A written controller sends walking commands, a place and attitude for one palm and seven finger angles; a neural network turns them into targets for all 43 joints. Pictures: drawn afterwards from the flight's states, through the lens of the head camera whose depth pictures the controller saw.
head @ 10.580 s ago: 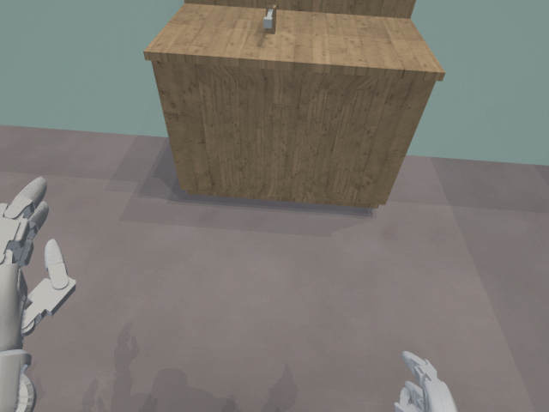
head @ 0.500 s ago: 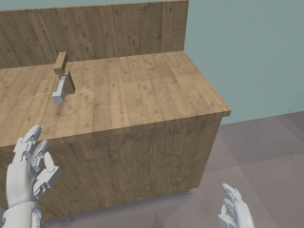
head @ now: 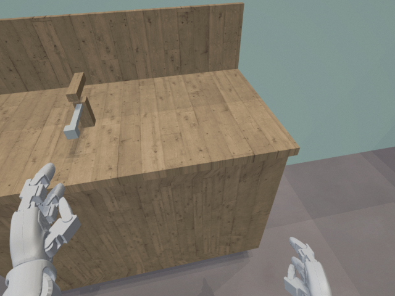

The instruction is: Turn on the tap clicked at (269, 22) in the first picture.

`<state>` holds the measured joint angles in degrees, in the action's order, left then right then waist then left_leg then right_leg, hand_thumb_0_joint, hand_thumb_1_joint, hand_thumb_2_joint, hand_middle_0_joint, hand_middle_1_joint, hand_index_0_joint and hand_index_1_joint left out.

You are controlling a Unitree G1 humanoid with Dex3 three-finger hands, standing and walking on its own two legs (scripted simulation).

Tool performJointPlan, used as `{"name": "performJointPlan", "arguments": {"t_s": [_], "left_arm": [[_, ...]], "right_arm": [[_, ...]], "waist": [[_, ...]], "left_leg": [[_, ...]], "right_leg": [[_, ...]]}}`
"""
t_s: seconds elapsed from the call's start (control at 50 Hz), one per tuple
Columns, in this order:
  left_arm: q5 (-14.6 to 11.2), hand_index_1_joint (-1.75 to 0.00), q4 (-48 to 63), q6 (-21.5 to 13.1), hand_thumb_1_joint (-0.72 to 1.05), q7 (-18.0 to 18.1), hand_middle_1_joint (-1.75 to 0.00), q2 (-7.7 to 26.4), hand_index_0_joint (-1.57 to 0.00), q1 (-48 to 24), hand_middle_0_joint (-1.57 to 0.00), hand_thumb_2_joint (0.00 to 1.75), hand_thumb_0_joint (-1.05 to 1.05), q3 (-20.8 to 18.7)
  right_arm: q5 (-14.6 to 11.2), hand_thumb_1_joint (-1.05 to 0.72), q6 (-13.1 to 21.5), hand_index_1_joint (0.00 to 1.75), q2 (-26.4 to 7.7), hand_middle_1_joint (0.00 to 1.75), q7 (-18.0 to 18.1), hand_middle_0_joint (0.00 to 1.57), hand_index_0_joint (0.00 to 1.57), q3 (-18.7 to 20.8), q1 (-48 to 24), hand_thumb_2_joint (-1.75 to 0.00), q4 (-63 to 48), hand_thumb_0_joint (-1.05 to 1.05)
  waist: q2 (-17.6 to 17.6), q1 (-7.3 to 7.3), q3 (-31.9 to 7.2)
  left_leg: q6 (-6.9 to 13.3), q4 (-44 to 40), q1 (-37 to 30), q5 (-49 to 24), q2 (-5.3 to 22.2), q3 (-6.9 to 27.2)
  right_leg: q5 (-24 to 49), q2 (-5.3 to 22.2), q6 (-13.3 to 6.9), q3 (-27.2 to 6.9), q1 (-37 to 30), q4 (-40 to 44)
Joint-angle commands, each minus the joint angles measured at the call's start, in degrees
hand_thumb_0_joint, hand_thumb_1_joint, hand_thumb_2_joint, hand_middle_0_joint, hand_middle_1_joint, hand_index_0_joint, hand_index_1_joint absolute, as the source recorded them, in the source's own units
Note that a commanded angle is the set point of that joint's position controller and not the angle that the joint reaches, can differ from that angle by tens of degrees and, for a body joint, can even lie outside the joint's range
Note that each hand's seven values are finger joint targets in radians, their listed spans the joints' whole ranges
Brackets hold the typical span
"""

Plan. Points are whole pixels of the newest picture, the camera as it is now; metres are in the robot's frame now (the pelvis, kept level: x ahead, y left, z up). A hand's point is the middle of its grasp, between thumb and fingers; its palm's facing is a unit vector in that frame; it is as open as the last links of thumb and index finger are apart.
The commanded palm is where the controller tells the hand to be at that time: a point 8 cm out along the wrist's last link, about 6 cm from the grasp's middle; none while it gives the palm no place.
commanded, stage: turn the palm inward beside the body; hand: left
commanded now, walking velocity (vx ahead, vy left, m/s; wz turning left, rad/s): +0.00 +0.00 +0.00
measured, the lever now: (71, 131) +0.45 +0.40 +0.10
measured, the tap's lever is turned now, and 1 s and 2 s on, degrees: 0 0 0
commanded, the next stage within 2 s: reach beside the lever's end, fingers flat in 0.02 s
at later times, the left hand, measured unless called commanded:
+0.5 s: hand (66, 203) +0.22 +0.27 +0.13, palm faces +0.54 -0.84 -0.08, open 7.4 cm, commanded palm +0.17 +0.31 +0.14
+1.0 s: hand (63, 180) +0.27 +0.32 +0.12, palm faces +0.56 -0.83 -0.06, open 7.5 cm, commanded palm +0.23 +0.36 +0.12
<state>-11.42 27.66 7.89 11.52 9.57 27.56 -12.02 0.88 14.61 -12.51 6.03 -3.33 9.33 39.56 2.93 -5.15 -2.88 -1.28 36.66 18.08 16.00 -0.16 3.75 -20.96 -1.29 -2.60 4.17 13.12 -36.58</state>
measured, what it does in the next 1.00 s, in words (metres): stands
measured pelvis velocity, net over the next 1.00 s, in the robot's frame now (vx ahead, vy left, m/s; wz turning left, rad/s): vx -0.01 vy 0.02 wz -0.02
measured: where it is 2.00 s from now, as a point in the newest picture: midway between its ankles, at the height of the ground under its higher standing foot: outside the picture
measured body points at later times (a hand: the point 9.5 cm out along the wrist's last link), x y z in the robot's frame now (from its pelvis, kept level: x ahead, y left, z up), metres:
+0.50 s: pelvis -0.01 +0.00 +0.00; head -0.03 -0.02 +0.45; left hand +0.18 +0.31 +0.14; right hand +0.19 -0.22 -0.08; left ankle +0.04 +0.14 -0.72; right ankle -0.01 -0.09 -0.72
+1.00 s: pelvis -0.01 +0.02 +0.00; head -0.01 +0.01 +0.45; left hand +0.24 +0.36 +0.12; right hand +0.17 -0.21 -0.08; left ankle +0.04 +0.14 -0.72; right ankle -0.01 -0.09 -0.72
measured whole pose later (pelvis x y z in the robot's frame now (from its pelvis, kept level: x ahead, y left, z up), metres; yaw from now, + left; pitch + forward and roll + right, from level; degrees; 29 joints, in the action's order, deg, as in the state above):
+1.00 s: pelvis -0.01 +0.02 +0.00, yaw -1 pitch +0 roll -1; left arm -11.5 -4.9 3.1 7.9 15.9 0.8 -23.5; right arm -0.2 12.4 -12.9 8.3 -2.4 9.5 42.8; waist 2.0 -2.7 -2.0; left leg 0.0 36.2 21.5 14.8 -0.4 2.5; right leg -18.9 -1.0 -1.3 2.9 16.5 -35.3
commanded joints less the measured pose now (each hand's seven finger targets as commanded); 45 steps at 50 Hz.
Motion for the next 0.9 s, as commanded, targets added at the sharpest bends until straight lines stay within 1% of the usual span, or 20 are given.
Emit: {"name": "performJointPlan", "arguments": {"t_s": [0.0, 0.08, 0.12, 0.16, 0.18, 0.22, 0.26, 0.3, 0.32, 0.36, 0.42, 0.46, 0.48, 0.52, 0.56, 0.66, 0.7, 0.76, 0.84, 0.88], "left_arm": [[0.82, -0.30, 13.78, -4.34, 0.90, 0.48, -0.30, 8.13, -0.20, -5.97, -0.20, 0.90, 0.00, -4.75], [0.51, -0.30, 13.11, -4.03, 0.90, 0.34, -0.30, 7.51, -0.20, -6.07, -0.20, 0.90, 0.00, -4.17], [0.51, -0.30, 12.24, -3.78, 0.90, 0.40, -0.30, 7.84, -0.20, -6.58, -0.20, 0.90, 0.00, -4.63], [0.00, -0.30, 8.51, -3.46, 0.90, 0.48, -0.30, 9.70, -0.20, -10.01, -0.20, 0.90, 0.00, -7.20], [-0.20, -0.30, 7.85, -3.63, 0.90, 0.53, -0.30, 10.36, -0.20, -12.29, -0.20, 0.90, 0.00, -8.10], [-0.29, -0.30, 7.02, -3.93, 0.90, 0.31, -0.30, 10.80, -0.20, -13.51, -0.20, 0.90, 0.00, -8.92], [-0.62, -0.30, 4.70, -4.56, 0.90, -0.28, -0.30, 11.26, -0.20, -16.29, -0.20, 0.90, 0.00, -9.26], [-0.67, -0.30, 3.46, -5.07, 0.90, -0.95, -0.30, 12.34, -0.20, -18.64, -0.20, 0.90, 0.00, -9.83], [-0.85, -0.30, 3.13, -5.31, 0.90, -1.35, -0.30, 11.31, -0.20, -19.76, -0.20, 0.90, 0.00, -8.77], [-1.10, -0.30, 0.41, -5.50, 0.90, -1.89, -0.30, 12.69, -0.20, -20.27, -0.20, 0.90, 0.00, -10.12], [-1.27, -0.30, -1.07, -5.22, 0.90, -2.39, -0.30, 13.34, -0.20, -20.92, -0.20, 0.90, 0.00, -11.22], [-1.82, -0.30, -4.07, -4.85, 0.90, -2.35, -0.30, 14.19, -0.20, -20.78, -0.20, 0.90, 0.00, -13.09], [-1.78, -0.30, -4.75, -4.87, 0.90, -2.51, -0.30, 14.54, -0.20, -22.08, -0.20, 0.90, 0.00, -13.32], [-1.42, -0.30, -3.66, -5.38, 0.90, -2.33, -0.30, 14.31, -0.20, -23.90, -0.20, 0.90, 0.00, -12.90], [-1.35, -0.29, -6.33, -5.81, 0.90, -2.07, -0.29, 15.31, -0.20, -24.20, -0.20, 0.90, 0.00, -14.26], [-0.95, -0.28, -9.89, -7.49, 0.90, -2.69, -0.28, 17.14, -0.19, -29.88, -0.19, 0.90, 0.00, -15.21], [-0.63, -0.28, -10.50, -8.17, 0.90, -3.05, -0.28, 17.47, -0.19, -33.25, -0.19, 0.90, 0.00, -14.56], [-0.19, -0.27, -12.20, -9.19, 0.90, -3.35, -0.27, 17.07, -0.19, -34.82, -0.19, 0.90, 0.00, -13.67], [-0.28, -0.26, -16.07, -8.94, 0.90, -3.80, -0.26, 17.63, -0.19, -35.15, -0.19, 0.90, 0.00, -14.33], [-0.14, -0.25, -18.24, -8.62, 0.90, -3.66, -0.25, 18.10, -0.18, -38.12, -0.18, 0.90, 0.00, -14.57]], "right_arm": [[-0.27, -0.90, 3.31, 0.30, -5.56, 0.30, 0.81, 0.20, 0.20, 2.30, -9.12, -0.90, -10.17, 0.00], [-0.32, -0.90, 3.22, 0.30, -5.47, 0.30, 0.97, 0.20, 0.20, 2.20, -9.50, -0.90, -10.27, 0.00], [-0.41, -0.90, 3.24, 0.30, -5.37, 0.30, 1.09, 0.20, 0.20, 2.14, -9.63, -0.90, -10.03, 0.00], [-0.46, -0.90, 2.68, 0.30, -5.59, 0.30, 1.51, 0.20, 0.20, 2.28, -9.66, -0.90, -9.07, 0.00], [-0.52, -0.90, 2.52, 0.30, -5.54, 0.30, 1.70, 0.20, 0.20, 2.33, -10.15, -0.90, -8.72, 0.00], [-0.59, -0.90, 2.56, 0.30, -5.26, 0.30, 1.93, 0.20, 0.20, 2.35, -10.46, -0.90, -8.40, 0.00], [-0.68, -0.90, 2.62, 0.30, -5.43, 0.30, 2.11, 0.20, 0.20, 2.39, -10.13, -0.90, -7.65, 0.00], [-0.85, -0.90, 2.80, 0.30, -5.66, 0.30, 2.24, 0.20, 0.20, 2.45, -10.11, -0.90, -7.18, 0.00], [-0.92, -0.90, 2.96, 0.30, -5.50, 0.30, 2.37, 0.20, 0.20, 2.39, -10.48, -0.90, -7.16, 0.00], [-0.93, -0.90, 3.19, 0.30, -5.90, 0.30, 2.59, 0.20, 0.20, 2.56, -10.05, -0.90, -6.66, 0.00], [-1.04, -0.90, 3.04, 0.30, -5.90, 0.30, 2.66, 0.20, 0.20, 2.65, -10.00, -0.90, -6.72, 0.00], [-1.13, -0.90, 2.74, 0.30, -6.15, 0.30, 2.69, 0.20, 0.20, 2.89, -9.54, -0.90, -6.52, 0.00], [-1.19, -0.90, 2.48, 0.30, -6.18, 0.30, 2.71, 0.20, 0.20, 2.99, -9.59, -0.90, -6.41, 0.00], [-1.21, -0.90, 2.48, 0.30, -6.01, 0.30, 2.67, 0.20, 0.20, 3.04, -9.76, -0.90, -6.77, 0.00], [-1.16, -0.90, 2.31, 0.30, -6.32, 0.30, 2.62, 0.20, 0.20, 3.20, -8.95, -0.90, -6.31, 0.00], [-1.16, -0.90, 1.65, 0.30, -6.84, 0.30, 2.93, 0.20, 0.20, 3.44, -8.59, -0.90, -5.89, 0.00], [-1.24, -0.90, 1.67, 0.30, -7.03, 0.30, 3.04, 0.20, 0.20, 3.39, -8.36, -0.90, -5.84, 0.00], [-1.05, -0.90, 2.00, 0.30, -7.15, 0.30, 3.15, 0.20, 0.20, 3.46, -7.84, -0.90, -5.63, 0.00], [-1.19, -0.90, 1.59, 0.30, -7.49, 0.30, 3.05, 0.20, 0.20, 3.63, -7.19, -0.90, -5.77, 0.00], [-1.27, -0.90, 1.18, 0.30, -7.62, 0.30, 3.14, 0.20, 0.20, 3.54, -7.11, -0.90, -5.48, 0.00]], "waist": [[-0.94, -0.24, -3.20], [-2.60, 0.23, -2.48], [-1.57, 0.11, -1.91], [-4.33, 0.85, -0.05], [-3.72, 0.95, 0.12], [-1.40, 0.47, -1.16], [-2.02, 1.03, -1.21], [0.42, 0.96, -1.75], [0.65, 1.23, -2.25], [-1.11, 1.23, -2.37], [-0.40, 0.89, -4.37], [-3.30, 0.76, -3.97], [-3.27, 0.99, -3.96], [0.24, 0.82, -5.66], [-1.63, 1.04, -5.17], [-0.78, 1.93, -5.71], [1.74, 2.22, -5.90], [2.43, 2.34, -7.74], [0.77, 2.04, -8.12], [0.29, 2.59, -6.89]], "left_leg": [[2.72, -4.74, -2.49, -6.85, -1.28, -1.99], [2.91, -4.52, -2.05, -5.13, -1.30, -2.10], [2.90, -4.60, -1.96, -5.04, -1.38, -2.09], [2.93, -4.47, -0.73, -2.20, -1.36, -1.83], [2.89, -4.50, -0.61, -1.35, -1.36, -1.81], [2.81, -4.82, -1.13, -1.41, -1.52, -1.94], [2.78, -4.72, -1.19, -1.53, -1.44, -1.96], [2.74, -5.14, -1.79, -1.22, -1.45, -1.91], [2.82, -5.54, -2.15, -1.43, -1.47, -1.83], [2.78, -5.53, -1.74, -1.91, -1.47, -1.74], [2.76, -5.80, -2.15, -3.55, -1.54, -2.00], [2.70, -5.60, -1.19, -3.99, -1.46, -1.93], [2.73, -5.60, -1.25, -4.20, -1.42, -2.07], [2.67, -5.83, -2.46, -5.43, -1.50, -2.36], [2.62, -5.69, -1.89, -6.09, -1.35, -2.21], [2.75, -5.61, -1.93, -5.48, -1.28, -2.21], [2.64, -5.79, -2.21, -4.46, -1.23, -2.07], [2.57, -5.99, -3.41, -5.66, -1.07, -1.62], [2.42, -6.31, -2.84, -6.52, -0.86, -1.39], [2.37, -6.68, -2.33, -4.93, -0.72, -1.05]], "right_leg": [[11.27, 0.65, 2.20, -1.85, 2.20, 8.06], [9.53, 0.91, 2.59, -2.38, 2.77, 8.87], [9.32, 0.93, 2.49, -2.65, 2.87, 9.06], [5.46, 1.06, 3.01, -3.48, 4.28, 10.55], [3.73, 1.22, 2.96, -4.06, 4.45, 11.21], [3.18, 1.29, 2.71, -4.30, 3.74, 11.34], [4.04, 1.44, 2.93, -4.65, 3.85, 11.45], [3.13, 1.17, 2.59, -4.38, 3.84, 11.63], [3.61, 1.18, 2.53, -4.31, 3.55, 11.39], [5.01, 1.14, 2.62, -4.42, 3.28, 11.07], [7.40, 1.19, 2.59, -3.98, 2.17, 10.40], [8.81, 1.17, 2.93, -4.16, 2.01, 10.22], [8.93, 1.10, 2.90, -3.97, 2.30, 10.11], [9.96, 1.00, 2.52, -3.59, 1.97, 9.50], [11.20, 0.81, 2.51, -3.34, 2.25, 9.07], [9.70, 0.48, 2.21, -3.07, 3.46, 8.74], [8.10, 0.38, 1.91, -2.99, 4.14, 8.75], [9.40, 0.10, 1.54, -2.48, 3.95, 7.88], [10.51, -0.07, 1.51, -2.03, 3.48, 7.50], [8.65, -0.13, 1.51, -1.85, 4.57, 7.88]]}}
